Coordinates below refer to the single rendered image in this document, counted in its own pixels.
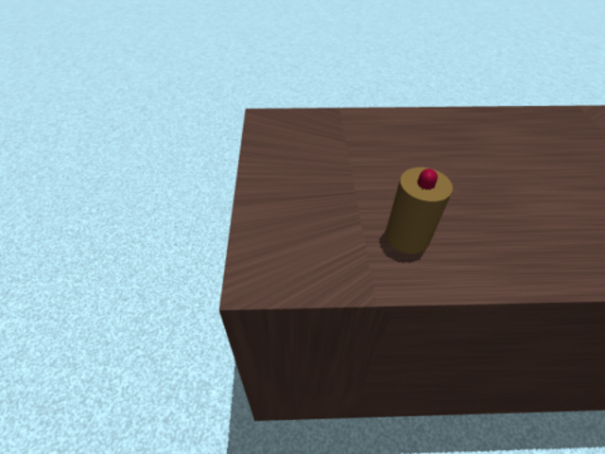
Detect bottle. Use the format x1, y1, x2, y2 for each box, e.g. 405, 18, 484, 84
386, 167, 453, 253

